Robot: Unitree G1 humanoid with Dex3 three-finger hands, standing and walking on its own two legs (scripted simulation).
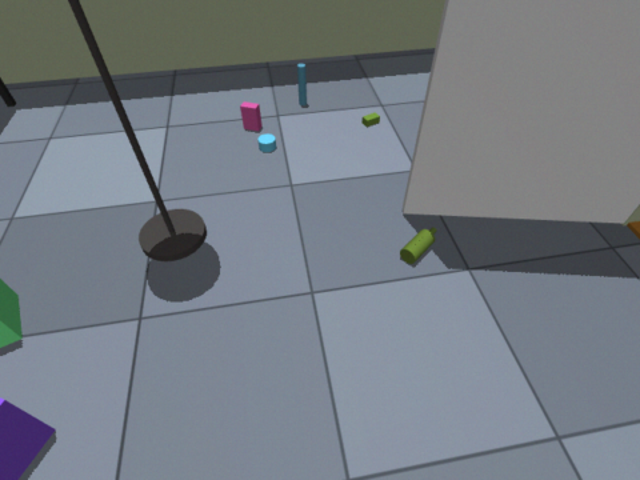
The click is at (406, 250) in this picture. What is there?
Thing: lying bottle
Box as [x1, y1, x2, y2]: [400, 227, 436, 263]
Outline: 435,228 432,227 429,230 422,229 400,251 401,257 409,263 414,262 434,241 433,233 436,230
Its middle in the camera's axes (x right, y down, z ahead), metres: +0.41 +0.00 +1.61
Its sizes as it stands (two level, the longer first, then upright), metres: 0.198 0.072 0.072
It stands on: the floor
